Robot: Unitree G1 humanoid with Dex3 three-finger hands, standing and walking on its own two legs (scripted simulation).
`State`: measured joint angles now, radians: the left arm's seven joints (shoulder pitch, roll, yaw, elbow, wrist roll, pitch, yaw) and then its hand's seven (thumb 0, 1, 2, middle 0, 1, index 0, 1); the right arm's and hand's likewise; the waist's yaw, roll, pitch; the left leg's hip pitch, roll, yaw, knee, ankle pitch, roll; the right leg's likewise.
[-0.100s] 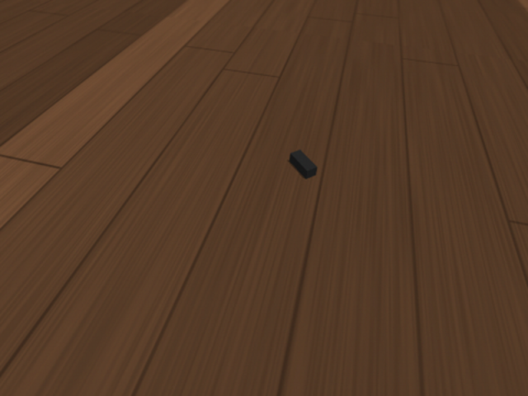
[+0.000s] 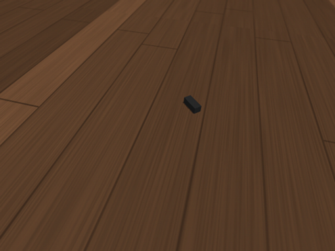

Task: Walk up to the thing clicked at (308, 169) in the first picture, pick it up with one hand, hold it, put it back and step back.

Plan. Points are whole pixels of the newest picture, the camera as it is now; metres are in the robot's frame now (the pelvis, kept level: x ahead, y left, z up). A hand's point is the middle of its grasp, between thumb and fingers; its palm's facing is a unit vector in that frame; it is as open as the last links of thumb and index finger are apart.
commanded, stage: stand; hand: left
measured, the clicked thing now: (192, 104) +1.43 -0.25 -0.75
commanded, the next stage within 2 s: walk up in 1.02 s
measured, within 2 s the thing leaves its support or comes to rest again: neither
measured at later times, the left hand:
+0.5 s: hand out of the picture +0.08 +0.25 -0.16, palm faces -0.03 -0.94 -0.34, open 7.4 cm
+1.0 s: hand out of the picture +0.08 +0.25 -0.15, palm faces -0.03 -0.94 -0.34, open 7.4 cm
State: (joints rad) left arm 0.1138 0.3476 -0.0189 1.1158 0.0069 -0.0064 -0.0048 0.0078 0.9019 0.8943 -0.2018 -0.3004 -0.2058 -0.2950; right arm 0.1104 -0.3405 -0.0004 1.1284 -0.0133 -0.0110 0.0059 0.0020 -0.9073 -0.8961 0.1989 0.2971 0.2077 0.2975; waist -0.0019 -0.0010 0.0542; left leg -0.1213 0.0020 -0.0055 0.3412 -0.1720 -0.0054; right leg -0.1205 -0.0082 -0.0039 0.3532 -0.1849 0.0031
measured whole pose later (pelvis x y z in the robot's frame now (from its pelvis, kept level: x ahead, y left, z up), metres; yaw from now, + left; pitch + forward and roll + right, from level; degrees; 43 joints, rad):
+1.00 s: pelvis +0.01 +0.00 +0.00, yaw +0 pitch -3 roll +0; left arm 0.12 0.35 -0.01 1.11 0.01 -0.01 0.00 0.01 0.90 0.89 -0.20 -0.30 -0.21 -0.30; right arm 0.12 -0.34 0.00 1.13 -0.01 -0.01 0.00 0.00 -0.91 -0.90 0.20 0.30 0.21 0.30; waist 0.00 0.00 0.05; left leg -0.10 0.01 -0.01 0.32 -0.17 -0.01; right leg -0.09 0.00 -0.01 0.32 -0.18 0.00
